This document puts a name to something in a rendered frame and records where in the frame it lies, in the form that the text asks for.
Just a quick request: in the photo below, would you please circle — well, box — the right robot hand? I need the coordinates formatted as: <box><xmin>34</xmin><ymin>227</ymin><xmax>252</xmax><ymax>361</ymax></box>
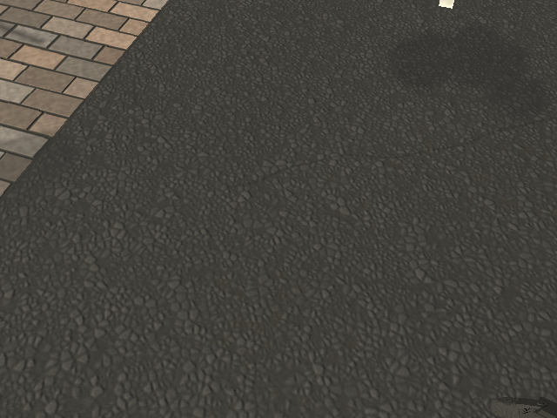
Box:
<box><xmin>491</xmin><ymin>397</ymin><xmax>557</xmax><ymax>418</ymax></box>

